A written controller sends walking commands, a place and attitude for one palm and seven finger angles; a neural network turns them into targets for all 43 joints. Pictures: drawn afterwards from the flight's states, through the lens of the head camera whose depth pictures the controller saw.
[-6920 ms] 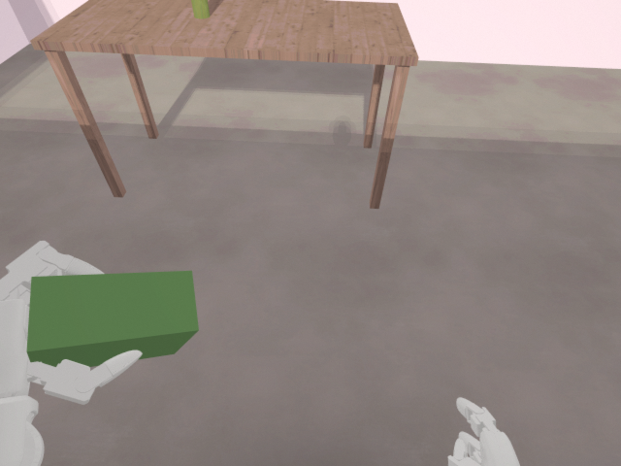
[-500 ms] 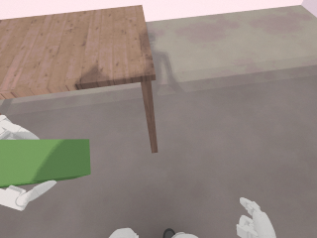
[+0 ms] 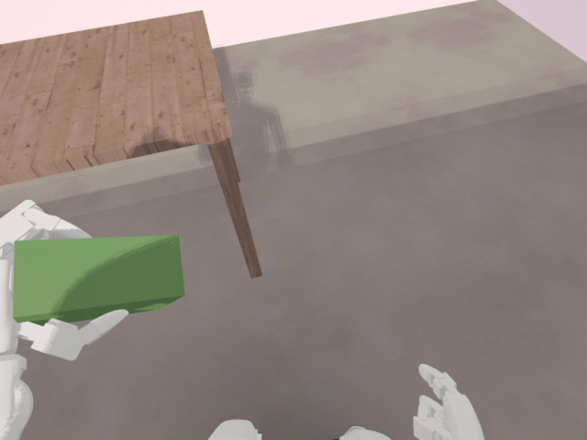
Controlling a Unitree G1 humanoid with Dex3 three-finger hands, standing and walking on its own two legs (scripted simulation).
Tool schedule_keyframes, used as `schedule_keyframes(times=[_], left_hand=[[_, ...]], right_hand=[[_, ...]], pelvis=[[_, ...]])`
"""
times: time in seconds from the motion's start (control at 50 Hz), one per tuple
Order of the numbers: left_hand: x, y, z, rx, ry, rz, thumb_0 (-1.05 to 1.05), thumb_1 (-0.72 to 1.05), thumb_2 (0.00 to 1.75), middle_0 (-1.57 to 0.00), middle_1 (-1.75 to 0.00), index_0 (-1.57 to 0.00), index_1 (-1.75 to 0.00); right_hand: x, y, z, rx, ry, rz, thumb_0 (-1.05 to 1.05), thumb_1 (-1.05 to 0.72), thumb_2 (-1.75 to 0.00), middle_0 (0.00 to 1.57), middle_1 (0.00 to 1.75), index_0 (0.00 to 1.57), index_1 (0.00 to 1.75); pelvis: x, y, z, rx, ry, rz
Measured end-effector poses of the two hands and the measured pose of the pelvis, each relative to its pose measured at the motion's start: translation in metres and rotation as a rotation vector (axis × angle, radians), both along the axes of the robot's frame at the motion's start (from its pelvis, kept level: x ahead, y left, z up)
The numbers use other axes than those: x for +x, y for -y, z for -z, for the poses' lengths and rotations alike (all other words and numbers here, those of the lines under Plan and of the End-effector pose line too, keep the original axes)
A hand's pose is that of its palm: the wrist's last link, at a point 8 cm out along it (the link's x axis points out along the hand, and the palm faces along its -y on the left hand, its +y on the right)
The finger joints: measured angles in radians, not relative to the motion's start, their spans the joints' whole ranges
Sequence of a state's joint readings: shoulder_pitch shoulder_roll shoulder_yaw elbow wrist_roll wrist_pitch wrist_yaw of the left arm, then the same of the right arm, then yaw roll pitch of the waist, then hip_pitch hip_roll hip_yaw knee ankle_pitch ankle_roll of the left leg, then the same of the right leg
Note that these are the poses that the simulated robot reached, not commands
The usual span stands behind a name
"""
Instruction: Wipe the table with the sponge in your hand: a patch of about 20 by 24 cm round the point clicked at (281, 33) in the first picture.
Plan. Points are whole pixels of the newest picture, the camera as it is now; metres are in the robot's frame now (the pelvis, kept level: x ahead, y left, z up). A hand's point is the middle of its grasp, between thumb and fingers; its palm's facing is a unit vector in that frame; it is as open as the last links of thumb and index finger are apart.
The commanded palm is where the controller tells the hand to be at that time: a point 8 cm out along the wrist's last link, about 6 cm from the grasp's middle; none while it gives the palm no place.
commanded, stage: take the last steps up to it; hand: left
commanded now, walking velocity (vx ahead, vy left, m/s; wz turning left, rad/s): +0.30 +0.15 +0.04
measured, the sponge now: (125, 279) +0.25 +0.19 +0.15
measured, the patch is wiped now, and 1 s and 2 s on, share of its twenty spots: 0.00 0.00 0.00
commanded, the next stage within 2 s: come to a stop and stand still in 1.48 s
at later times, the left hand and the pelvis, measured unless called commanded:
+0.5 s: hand (35, 298) +0.21 +0.24 +0.19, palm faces +0.39 -0.82 -0.43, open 10.1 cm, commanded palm +0.15 +0.30 +0.19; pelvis +0.00 +0.01 +0.02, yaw +1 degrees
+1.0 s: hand (31, 216) +0.30 +0.30 +0.18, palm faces +0.37 -0.78 -0.51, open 10.1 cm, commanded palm +0.24 +0.35 +0.19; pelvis +0.09 +0.06 +0.02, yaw +1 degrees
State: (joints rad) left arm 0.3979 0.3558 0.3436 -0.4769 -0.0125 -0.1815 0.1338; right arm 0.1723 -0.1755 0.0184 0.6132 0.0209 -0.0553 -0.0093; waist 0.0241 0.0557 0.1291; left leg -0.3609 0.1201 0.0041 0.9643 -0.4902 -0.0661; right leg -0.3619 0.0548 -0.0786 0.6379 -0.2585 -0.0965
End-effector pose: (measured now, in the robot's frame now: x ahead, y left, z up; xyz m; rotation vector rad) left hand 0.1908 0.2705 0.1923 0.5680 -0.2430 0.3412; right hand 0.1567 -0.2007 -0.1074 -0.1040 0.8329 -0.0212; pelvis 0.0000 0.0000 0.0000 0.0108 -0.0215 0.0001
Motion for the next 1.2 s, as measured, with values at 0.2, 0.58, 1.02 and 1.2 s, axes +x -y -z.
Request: schedule_keyframes(times=[0.2,0.58,1.02,1.2], left_hand=[[-0.009,0.023,-0.023,0.073,-0.055,0.086,-0.01,-0.5,0.99,-0.72,-1.35,-0.75,-1.34],[-0.019,-0.027,-0.011,0.007,0.055,0.0,-0.01,-0.5,0.99,-0.72,-1.35,-0.75,-1.34],[0.075,-0.075,-0.009,0.035,0.026,0.02,-0.01,-0.5,0.99,-0.72,-1.35,-0.76,-1.34],[0.137,-0.091,-0.012,0.005,0.062,0.063,-0.01,-0.5,0.99,-0.72,-1.35,-0.76,-1.34]], right_hand=[[-0.035,0.062,-0.03,-0.11,-0.032,0.129,0.01,-0.91,-0.9,0.2,0.3,0.2,0.3],[0.002,0.018,-0.039,-0.128,0.107,0.077,0.01,-0.91,-0.9,0.2,0.3,0.19,0.3],[0.087,-0.02,-0.031,-0.189,0.013,0.046,0.01,-0.91,-0.9,0.21,0.3,0.2,0.3],[0.134,-0.065,-0.037,-0.093,0.099,0.107,0.01,-0.91,-0.9,0.2,0.3,0.19,0.3]], pelvis=[[-0.005,0.013,-0.023,0.053,-0.052,0.023],[0.006,-0.019,-0.011,0.024,-0.018,-0.017],[0.095,-0.072,-0.01,0.013,-0.035,-0.008],[0.135,-0.092,-0.011,0.005,-0.043,0.026]])
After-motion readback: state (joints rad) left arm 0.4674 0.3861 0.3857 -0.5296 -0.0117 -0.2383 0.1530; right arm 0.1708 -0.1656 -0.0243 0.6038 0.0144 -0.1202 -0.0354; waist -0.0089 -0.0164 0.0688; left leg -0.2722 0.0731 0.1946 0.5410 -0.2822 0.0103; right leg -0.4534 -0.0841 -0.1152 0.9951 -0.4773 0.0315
